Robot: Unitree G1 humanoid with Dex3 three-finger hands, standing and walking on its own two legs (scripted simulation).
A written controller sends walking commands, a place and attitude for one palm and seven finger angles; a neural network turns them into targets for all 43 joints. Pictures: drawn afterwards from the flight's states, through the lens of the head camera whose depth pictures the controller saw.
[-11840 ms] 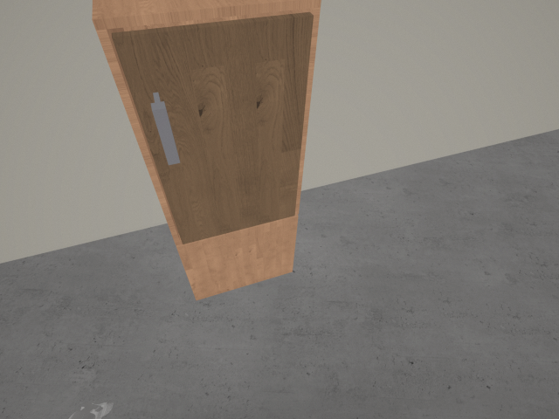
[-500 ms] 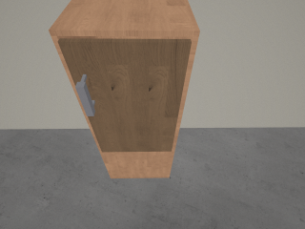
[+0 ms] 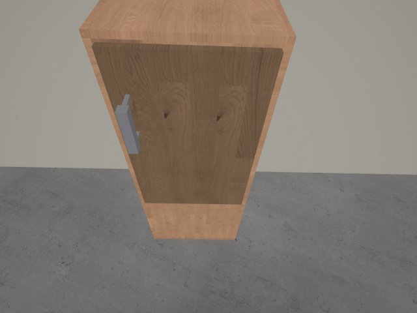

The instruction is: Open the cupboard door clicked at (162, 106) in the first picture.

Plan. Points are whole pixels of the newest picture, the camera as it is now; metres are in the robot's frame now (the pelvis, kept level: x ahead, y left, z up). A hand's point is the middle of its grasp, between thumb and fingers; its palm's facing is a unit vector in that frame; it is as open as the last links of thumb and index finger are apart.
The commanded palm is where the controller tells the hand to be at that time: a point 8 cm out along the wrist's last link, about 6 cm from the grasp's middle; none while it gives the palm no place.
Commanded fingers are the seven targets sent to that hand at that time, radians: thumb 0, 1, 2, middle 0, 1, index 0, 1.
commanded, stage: come to a stop and stand still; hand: left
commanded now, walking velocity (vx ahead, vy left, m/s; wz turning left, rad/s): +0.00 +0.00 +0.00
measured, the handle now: (130, 124) +0.48 +0.21 +0.06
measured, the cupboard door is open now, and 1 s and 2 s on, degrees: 0 0 0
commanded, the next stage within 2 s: look again from close up in 0.46 s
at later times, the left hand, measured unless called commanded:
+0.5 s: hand out of the picture +0.05 +0.21 -0.17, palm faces -0.01 -0.97 -0.26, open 7.4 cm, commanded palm none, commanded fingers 0.00 0.90 0.90 -0.20 -0.30 -0.20 -0.30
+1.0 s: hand out of the picture +0.03 +0.19 -0.16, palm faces -0.02 -0.97 -0.25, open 7.4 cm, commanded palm none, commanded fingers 0.00 0.90 0.90 -0.20 -0.30 -0.20 -0.30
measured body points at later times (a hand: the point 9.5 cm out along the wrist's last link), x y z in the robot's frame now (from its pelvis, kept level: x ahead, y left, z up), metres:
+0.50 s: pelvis +0.01 +0.01 +0.00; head +0.03 +0.01 +0.45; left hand +0.05 +0.26 -0.15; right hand +0.06 -0.22 -0.15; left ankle +0.02 +0.11 -0.73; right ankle -0.06 -0.13 -0.73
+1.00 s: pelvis +0.00 -0.01 +0.01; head +0.02 -0.01 +0.46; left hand +0.03 +0.24 -0.14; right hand +0.05 -0.26 -0.14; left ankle +0.02 +0.11 -0.73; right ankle -0.06 -0.13 -0.73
